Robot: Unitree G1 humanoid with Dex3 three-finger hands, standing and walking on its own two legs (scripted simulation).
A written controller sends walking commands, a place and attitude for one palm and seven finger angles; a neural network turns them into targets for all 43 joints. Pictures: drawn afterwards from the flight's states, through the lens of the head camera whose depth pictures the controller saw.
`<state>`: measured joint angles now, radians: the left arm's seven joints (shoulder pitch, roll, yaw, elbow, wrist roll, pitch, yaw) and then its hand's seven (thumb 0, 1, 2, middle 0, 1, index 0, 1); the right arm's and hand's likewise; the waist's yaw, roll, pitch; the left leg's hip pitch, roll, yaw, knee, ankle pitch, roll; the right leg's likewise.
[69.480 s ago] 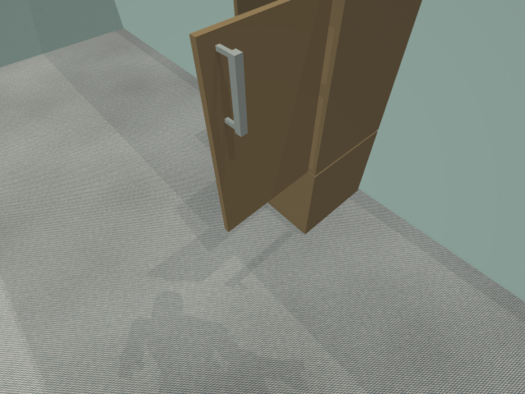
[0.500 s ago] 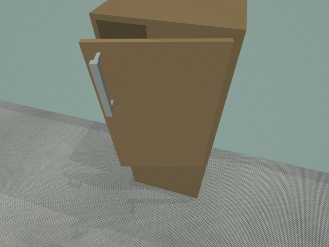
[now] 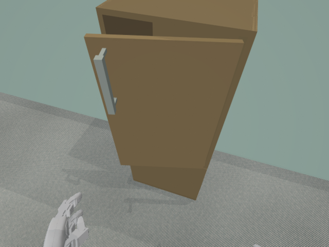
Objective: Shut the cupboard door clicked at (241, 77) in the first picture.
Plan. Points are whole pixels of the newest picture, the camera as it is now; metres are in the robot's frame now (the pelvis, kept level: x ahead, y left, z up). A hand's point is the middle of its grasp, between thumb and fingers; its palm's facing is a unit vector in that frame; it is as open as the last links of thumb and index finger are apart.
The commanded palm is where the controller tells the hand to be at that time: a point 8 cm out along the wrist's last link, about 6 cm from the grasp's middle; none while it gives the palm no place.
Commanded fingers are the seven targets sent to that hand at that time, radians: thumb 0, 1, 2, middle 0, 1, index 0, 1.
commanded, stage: raise the hand and make a fist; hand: left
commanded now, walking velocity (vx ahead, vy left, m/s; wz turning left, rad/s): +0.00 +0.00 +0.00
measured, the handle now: (108, 83) +0.48 +0.17 +0.15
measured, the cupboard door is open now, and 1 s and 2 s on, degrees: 16 16 16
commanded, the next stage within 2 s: bring the fist close to the handle in 1.78 s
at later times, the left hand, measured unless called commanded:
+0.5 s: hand (89, 223) +0.17 +0.17 +0.02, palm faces -0.03 -1.00 -0.06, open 5.1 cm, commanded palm +0.14 +0.23 +0.03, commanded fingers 0.00 0.90 0.90 -0.79 -0.94 -0.79 -0.94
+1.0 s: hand (68, 198) +0.20 +0.20 +0.09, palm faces +0.02 -1.00 -0.06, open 3.2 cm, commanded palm +0.17 +0.25 +0.10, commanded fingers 0.00 0.90 0.90 -1.25 -1.44 -1.25 -1.44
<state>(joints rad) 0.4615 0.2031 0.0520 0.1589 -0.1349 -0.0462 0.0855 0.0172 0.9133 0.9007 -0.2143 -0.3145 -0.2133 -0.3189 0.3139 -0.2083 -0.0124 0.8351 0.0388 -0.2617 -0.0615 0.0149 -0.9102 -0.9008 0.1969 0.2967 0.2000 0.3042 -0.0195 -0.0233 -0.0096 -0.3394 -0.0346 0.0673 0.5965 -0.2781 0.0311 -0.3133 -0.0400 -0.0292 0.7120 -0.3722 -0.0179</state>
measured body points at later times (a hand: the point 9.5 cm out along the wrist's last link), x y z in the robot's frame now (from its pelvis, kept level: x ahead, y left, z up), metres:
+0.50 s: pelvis -0.03 -0.04 -0.06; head +0.01 -0.04 +0.39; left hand +0.17 +0.22 +0.03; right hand +0.17 -0.26 -0.13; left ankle +0.02 +0.10 -0.72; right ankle -0.03 -0.12 -0.73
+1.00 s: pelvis -0.01 +0.01 -0.02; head +0.00 +0.00 +0.43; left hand +0.19 +0.25 +0.09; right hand +0.19 -0.21 -0.08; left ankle +0.02 +0.10 -0.73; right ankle -0.03 -0.12 -0.72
